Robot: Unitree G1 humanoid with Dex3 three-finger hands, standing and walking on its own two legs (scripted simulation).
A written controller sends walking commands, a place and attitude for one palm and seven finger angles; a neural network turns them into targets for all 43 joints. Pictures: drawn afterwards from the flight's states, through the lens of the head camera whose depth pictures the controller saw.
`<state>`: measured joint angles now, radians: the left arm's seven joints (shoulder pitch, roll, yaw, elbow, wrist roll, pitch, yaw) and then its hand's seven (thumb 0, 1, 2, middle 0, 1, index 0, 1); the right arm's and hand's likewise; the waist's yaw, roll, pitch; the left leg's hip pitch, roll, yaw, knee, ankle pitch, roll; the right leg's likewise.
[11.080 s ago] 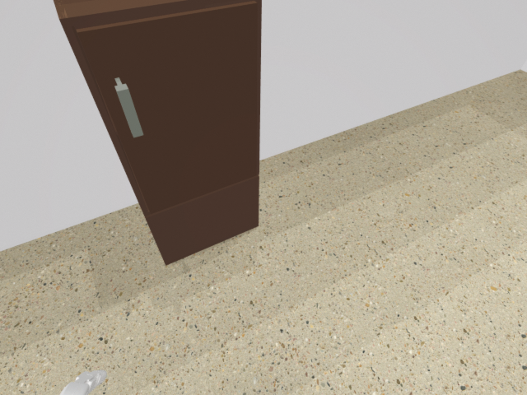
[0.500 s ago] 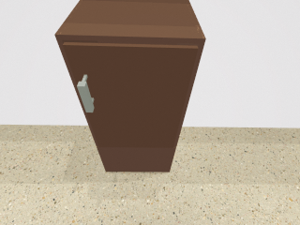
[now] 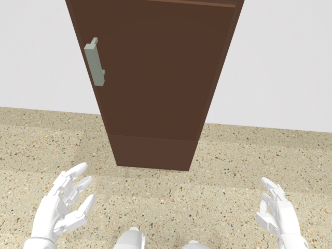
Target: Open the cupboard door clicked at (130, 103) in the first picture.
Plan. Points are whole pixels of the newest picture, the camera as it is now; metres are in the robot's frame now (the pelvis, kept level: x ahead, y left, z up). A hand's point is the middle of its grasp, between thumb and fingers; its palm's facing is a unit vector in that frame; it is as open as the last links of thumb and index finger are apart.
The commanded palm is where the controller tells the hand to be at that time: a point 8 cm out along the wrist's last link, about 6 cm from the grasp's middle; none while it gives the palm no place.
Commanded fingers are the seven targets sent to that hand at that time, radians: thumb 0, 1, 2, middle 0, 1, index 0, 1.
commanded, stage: raise the hand with hooked fingers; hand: left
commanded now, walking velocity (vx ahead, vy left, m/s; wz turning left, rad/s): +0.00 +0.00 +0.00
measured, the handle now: (97, 62) +0.59 +0.26 +0.10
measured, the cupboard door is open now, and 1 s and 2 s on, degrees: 0 0 0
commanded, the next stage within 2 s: move the hooked fingers beside the handle in 1.66 s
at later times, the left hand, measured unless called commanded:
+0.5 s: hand (54, 166) +0.26 +0.26 +0.07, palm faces +0.10 -0.99 -0.06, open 11.7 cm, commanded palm +0.23 +0.31 +0.08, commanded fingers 0.00 -0.22 0.42 -0.28 -1.02 -0.28 -1.02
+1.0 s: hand (34, 144) +0.29 +0.31 +0.10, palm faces +0.04 -1.00 -0.04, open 13.9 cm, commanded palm +0.27 +0.36 +0.12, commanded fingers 0.00 -0.50 0.30 -0.30 -1.20 -0.30 -1.20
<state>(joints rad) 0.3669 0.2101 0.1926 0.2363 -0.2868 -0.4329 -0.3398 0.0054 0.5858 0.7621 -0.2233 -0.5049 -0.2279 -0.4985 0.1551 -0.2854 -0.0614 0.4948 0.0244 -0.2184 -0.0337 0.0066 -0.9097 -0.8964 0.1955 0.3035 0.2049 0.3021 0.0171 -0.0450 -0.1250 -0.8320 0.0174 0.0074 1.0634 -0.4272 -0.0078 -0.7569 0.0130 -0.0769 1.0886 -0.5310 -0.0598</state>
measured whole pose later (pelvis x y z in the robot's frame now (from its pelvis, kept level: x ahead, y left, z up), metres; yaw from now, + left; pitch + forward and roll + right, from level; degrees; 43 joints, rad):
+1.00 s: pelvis +0.02 +0.05 +0.04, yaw +0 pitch +9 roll -3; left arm 0.04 0.39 0.35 0.27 -0.34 -0.21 -0.41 -0.01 -0.48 0.31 -0.30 -1.19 -0.30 -1.18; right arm 0.24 -0.25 0.06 0.54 0.04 -0.18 -0.08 0.01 -0.91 -0.90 0.20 0.30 0.21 0.30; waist 0.02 0.02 -0.08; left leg -0.66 0.00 0.01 0.89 -0.38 0.05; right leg -0.54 0.01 -0.07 0.82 -0.43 0.00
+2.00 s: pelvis +0.01 +0.02 +0.04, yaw +0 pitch +8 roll -2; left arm -0.19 0.44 0.43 0.55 -0.34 -0.25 -0.49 -0.01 -0.50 0.30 -0.30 -1.20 -0.30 -1.20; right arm 0.26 -0.28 0.05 0.59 0.05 -0.16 -0.10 0.01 -0.91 -0.90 0.20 0.30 0.21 0.30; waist 0.00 0.02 -0.06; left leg -0.64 0.02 0.00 0.85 -0.35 0.02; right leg -0.54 0.03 -0.08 0.81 -0.41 -0.03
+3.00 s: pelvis +0.02 +0.04 +0.02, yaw -3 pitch +18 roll -4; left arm -0.81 0.70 0.51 1.17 -0.17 -0.36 -0.48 -0.01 -0.50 0.30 -0.30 -1.20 -0.30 -1.19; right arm 0.38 -0.29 0.04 0.63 0.02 0.02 -0.07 0.00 -0.91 -0.90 0.20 0.30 0.21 0.30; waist -0.13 0.00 -0.08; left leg -0.89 0.04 0.02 0.97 -0.40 0.04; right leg -0.78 0.04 -0.06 0.89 -0.43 -0.01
